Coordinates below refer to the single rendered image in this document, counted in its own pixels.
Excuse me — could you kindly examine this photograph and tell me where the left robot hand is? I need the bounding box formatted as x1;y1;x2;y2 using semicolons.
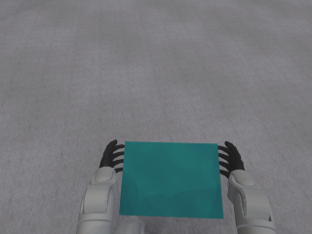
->
99;139;125;174

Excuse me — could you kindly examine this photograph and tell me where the robot left thigh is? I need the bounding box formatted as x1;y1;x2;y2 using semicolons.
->
113;217;144;234

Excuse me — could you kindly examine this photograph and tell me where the robot right forearm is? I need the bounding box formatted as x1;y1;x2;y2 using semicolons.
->
227;170;276;234

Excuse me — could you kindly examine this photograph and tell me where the carton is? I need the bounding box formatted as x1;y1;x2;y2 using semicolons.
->
119;141;224;219

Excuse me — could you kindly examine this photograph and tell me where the right robot hand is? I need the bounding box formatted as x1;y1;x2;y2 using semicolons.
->
217;141;245;178

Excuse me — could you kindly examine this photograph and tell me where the robot left forearm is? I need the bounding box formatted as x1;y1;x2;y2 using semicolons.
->
76;166;119;234

